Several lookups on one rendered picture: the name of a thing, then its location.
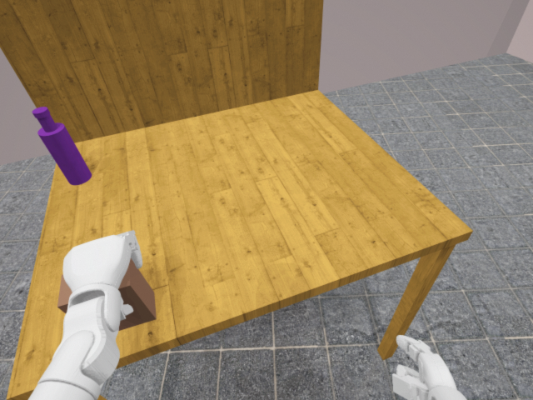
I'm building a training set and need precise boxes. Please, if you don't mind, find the sponge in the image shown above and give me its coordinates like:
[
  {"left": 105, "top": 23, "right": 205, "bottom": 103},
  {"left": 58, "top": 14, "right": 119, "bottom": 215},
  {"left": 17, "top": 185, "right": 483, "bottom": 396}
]
[{"left": 57, "top": 259, "right": 157, "bottom": 331}]

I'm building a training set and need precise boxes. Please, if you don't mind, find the robot left forearm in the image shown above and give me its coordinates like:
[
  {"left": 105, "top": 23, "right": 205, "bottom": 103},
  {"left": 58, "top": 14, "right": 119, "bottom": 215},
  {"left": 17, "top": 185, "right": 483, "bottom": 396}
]
[{"left": 28, "top": 283, "right": 121, "bottom": 400}]

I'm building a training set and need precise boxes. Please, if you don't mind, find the right robot hand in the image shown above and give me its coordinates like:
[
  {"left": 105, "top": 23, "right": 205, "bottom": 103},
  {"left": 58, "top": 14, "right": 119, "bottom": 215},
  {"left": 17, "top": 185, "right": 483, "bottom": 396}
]
[{"left": 392, "top": 335, "right": 457, "bottom": 400}]

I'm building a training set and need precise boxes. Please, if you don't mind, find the table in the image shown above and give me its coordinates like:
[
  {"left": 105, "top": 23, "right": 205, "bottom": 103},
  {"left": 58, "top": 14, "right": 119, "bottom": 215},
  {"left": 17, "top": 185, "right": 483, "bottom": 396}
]
[{"left": 0, "top": 0, "right": 473, "bottom": 400}]

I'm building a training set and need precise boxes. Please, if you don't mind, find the left robot hand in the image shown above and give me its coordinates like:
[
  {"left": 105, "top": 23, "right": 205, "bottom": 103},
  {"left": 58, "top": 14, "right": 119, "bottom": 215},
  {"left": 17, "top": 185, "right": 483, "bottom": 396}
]
[{"left": 63, "top": 230, "right": 142, "bottom": 321}]

